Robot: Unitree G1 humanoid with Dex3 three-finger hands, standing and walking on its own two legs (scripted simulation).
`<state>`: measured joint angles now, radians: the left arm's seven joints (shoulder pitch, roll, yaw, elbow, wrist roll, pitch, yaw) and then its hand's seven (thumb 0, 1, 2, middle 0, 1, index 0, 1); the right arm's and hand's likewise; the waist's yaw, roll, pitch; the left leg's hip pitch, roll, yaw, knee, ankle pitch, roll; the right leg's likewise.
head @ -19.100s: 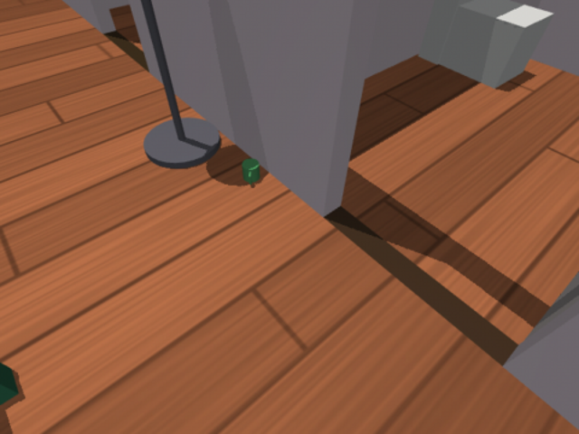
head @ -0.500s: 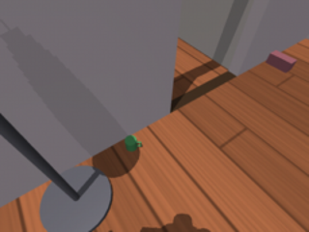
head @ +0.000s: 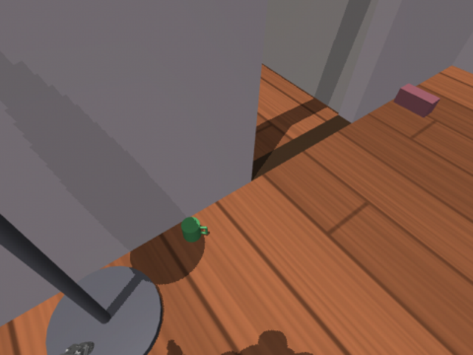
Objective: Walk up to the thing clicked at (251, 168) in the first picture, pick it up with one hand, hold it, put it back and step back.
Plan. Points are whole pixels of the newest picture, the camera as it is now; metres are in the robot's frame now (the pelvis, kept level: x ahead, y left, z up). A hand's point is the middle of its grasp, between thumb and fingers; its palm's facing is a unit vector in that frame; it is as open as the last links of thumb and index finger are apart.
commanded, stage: walk up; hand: left
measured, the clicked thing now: (194, 229) +0.76 +0.20 -0.73
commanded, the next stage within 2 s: stand in 0.36 s
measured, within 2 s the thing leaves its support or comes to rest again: neither
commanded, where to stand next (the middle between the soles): +0.38 -0.02 m, yaw +1 degrees
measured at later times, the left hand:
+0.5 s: hand out of the picture +0.09 +0.25 -0.14, palm faces +0.00 -0.94 -0.34, open 7.4 cm
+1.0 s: hand out of the picture +0.05 +0.25 -0.15, palm faces -0.05 -0.94 -0.35, open 7.4 cm
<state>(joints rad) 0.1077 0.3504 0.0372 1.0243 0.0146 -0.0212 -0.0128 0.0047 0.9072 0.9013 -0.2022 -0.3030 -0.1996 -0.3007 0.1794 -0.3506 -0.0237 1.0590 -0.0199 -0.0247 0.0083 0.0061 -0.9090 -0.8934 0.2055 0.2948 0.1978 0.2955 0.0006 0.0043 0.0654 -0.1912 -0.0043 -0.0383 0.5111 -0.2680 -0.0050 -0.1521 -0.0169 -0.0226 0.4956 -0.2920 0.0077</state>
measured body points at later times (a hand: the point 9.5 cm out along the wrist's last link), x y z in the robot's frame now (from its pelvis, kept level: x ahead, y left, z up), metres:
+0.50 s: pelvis +0.00 +0.00 +0.01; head +0.01 +0.00 +0.46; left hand +0.09 +0.30 -0.12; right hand +0.11 -0.29 -0.11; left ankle +0.01 +0.12 -0.74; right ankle -0.01 -0.12 -0.74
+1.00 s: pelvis -0.02 +0.00 +0.01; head +0.00 -0.01 +0.46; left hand +0.05 +0.30 -0.12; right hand +0.04 -0.31 -0.13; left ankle +0.01 +0.12 -0.74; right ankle -0.01 -0.12 -0.74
